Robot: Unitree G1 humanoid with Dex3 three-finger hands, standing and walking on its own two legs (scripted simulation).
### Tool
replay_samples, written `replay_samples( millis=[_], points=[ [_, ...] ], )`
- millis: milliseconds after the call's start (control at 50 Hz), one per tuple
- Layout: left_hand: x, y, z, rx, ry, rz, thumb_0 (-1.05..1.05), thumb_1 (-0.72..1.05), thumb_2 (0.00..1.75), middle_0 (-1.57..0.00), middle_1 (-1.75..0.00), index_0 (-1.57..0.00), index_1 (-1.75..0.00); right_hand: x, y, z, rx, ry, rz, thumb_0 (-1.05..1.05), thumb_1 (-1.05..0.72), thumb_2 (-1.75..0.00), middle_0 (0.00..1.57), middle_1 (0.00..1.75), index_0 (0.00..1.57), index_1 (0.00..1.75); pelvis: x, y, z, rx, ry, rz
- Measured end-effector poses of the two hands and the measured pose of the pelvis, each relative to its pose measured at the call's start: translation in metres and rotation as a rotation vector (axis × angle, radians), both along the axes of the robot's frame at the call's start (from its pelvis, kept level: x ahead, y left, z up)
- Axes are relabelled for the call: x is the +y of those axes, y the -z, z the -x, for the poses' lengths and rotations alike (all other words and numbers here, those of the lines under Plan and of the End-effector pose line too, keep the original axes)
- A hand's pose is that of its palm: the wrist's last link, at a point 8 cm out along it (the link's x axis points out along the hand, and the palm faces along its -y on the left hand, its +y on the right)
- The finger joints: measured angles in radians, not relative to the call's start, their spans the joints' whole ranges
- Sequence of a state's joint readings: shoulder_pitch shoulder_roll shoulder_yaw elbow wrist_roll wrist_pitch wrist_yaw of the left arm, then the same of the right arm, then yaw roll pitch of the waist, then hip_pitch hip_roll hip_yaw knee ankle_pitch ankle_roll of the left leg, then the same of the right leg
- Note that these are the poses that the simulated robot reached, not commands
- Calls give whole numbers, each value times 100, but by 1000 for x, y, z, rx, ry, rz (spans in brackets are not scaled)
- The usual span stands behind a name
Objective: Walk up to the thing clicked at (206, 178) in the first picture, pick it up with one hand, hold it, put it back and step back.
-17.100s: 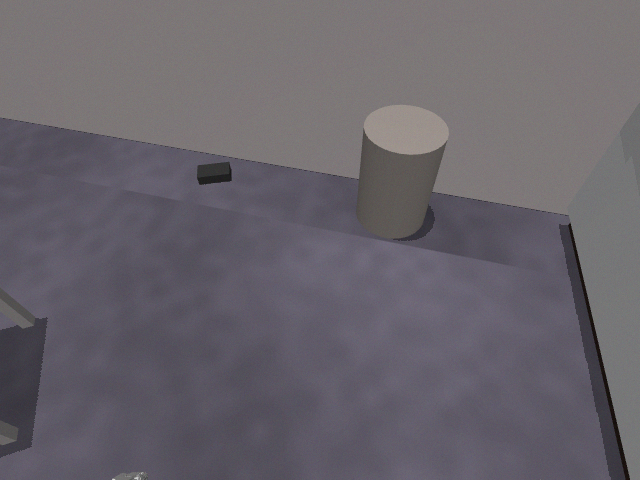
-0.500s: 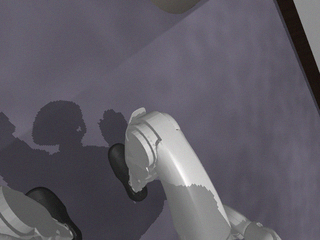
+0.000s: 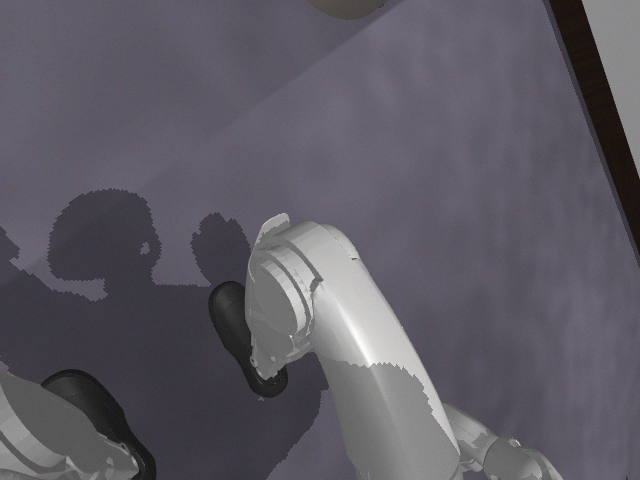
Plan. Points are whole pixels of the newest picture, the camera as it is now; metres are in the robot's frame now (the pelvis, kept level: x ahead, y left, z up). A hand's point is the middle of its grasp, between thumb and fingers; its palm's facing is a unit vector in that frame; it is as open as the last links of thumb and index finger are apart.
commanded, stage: close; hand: left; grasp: from above
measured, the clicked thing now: out of the picture +0.46 +0.35 -0.30
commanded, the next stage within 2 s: none
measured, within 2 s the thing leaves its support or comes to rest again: neither
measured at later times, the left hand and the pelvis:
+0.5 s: hand out of the picture +0.46 +0.35 -0.27, palm faces -0.19 -0.40 -0.90, open 13.8 cm; pelvis +0.00 +0.00 +0.00, yaw +0 degrees
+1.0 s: hand out of the picture +0.46 +0.35 -0.27, palm faces -0.19 -0.40 -0.90, open 12.3 cm; pelvis +0.00 +0.00 +0.00, yaw +0 degrees
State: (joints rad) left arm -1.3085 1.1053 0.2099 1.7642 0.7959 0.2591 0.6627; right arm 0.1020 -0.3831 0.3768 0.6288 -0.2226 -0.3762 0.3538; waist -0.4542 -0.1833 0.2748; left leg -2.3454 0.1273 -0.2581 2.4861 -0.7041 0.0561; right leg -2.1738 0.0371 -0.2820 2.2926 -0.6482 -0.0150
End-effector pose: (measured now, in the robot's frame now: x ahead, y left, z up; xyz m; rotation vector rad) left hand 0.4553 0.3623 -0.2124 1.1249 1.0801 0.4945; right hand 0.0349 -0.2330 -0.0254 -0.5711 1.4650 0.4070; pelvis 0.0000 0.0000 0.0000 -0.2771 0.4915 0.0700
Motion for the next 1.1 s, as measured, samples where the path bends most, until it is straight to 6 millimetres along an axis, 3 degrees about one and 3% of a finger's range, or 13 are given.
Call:
replay_samples(
  millis=[560, 1100],
  points=[
    [-4, 3, -4, 8, 6, -2, 0, -46, 90, -21, -94, -19, -94, 0, 1, 3, 5, 16, 10, 2, -96, -91, 20, 30, 20, 30, 0, 0, 0, 7, 6, -1],
    [-4, 3, -2, 3, 3, 6, 0, -24, 74, -41, -78, -41, -78, 1, 1, 0, -10, 8, 7, 1, -95, -91, 20, 30, 20, 30, 1, 0, 0, 0, 9, 2]
  ],
)
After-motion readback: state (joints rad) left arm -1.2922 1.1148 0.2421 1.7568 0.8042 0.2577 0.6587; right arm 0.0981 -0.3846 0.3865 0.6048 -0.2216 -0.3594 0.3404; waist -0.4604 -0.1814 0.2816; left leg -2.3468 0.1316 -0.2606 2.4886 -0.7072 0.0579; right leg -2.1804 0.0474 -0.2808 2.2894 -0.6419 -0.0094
